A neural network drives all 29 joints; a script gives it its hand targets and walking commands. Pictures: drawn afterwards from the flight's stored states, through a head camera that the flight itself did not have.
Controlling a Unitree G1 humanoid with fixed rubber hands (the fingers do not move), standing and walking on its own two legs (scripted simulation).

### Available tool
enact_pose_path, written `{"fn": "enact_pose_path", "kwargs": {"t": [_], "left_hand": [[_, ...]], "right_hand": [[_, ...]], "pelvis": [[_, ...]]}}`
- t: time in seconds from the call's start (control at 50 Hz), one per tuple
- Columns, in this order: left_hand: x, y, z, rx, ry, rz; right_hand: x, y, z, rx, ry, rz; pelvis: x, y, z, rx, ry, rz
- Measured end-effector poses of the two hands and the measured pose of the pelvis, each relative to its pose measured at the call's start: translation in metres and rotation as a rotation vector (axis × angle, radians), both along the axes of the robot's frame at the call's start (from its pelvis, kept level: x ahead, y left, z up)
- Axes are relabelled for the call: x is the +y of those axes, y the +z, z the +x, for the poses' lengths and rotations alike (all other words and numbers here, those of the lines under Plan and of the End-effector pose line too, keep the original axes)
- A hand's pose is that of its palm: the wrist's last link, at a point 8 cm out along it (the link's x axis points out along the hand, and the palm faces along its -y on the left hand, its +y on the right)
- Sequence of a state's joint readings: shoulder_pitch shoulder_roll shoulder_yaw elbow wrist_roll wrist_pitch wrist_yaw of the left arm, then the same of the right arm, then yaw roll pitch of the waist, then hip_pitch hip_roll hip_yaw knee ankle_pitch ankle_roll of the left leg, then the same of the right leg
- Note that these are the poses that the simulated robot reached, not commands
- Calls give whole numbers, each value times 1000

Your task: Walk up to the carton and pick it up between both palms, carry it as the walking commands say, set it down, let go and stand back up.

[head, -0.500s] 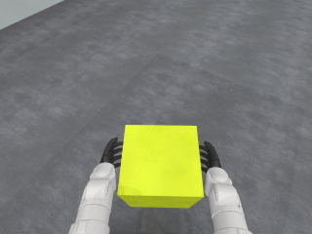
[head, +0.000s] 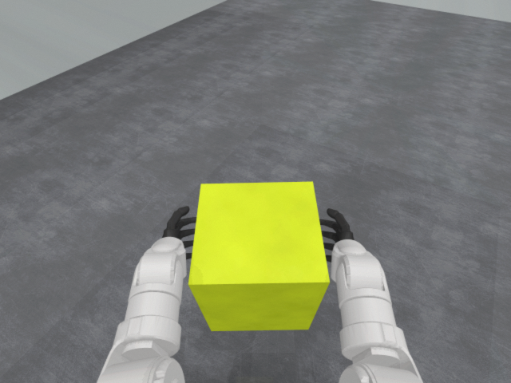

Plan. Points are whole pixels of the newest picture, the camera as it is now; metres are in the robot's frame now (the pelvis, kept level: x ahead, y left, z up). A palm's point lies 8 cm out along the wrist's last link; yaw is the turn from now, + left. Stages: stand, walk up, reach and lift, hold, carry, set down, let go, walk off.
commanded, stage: reach and lift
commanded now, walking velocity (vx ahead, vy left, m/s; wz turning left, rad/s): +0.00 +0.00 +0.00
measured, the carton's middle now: (258, 261) +0.34 -0.02 -0.04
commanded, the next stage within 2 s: hold in 1.04 s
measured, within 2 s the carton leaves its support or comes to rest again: neither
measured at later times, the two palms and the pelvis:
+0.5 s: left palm (155, 252) +0.32 +0.15 +0.03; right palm (322, 235) +0.34 -0.13 +0.04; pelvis +0.05 -0.01 +0.01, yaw +1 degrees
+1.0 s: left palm (156, 260) +0.31 +0.15 +0.04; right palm (331, 247) +0.31 -0.14 +0.04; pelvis +0.02 +0.00 +0.01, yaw +1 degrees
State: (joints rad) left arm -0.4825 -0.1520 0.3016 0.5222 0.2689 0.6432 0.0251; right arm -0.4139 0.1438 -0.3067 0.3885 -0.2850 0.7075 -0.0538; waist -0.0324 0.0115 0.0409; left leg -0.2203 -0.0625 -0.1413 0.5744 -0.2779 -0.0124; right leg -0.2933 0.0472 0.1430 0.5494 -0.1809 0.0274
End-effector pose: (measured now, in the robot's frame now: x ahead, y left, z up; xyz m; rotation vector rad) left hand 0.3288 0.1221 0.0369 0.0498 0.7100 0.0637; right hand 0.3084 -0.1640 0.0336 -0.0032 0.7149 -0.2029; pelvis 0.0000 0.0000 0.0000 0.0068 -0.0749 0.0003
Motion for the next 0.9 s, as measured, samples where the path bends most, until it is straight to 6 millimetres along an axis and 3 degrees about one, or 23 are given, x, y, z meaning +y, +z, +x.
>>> {"fn": "enact_pose_path", "kwargs": {"t": [0.22, 0.44, 0.54, 0.7, 0.9], "left_hand": [[12, 27, 12, -43, 45, -4], [28, -2, -1, 56, 87, 1], [30, -1, -6, 43, 82, 9], [29, 17, -9, -13, 35, 45], [26, 0, -23, 31, 45, 14]], "right_hand": [[11, 27, 24, -44, 28, 16], [27, 7, 32, 57, 125, -44], [30, 6, 26, 44, 134, -48], [29, 17, 11, -13, 103, -34], [25, 7, 0, 29, 79, -25]], "pelvis": [[-6, 6, 27, -5, 8, -8], [-6, 13, 50, -16, 20, -14], [-3, 16, 54, 11, 24, -16], [7, 16, 49, -6, 15, -12], [6, 10, 22, -35, 9, -8]]}}
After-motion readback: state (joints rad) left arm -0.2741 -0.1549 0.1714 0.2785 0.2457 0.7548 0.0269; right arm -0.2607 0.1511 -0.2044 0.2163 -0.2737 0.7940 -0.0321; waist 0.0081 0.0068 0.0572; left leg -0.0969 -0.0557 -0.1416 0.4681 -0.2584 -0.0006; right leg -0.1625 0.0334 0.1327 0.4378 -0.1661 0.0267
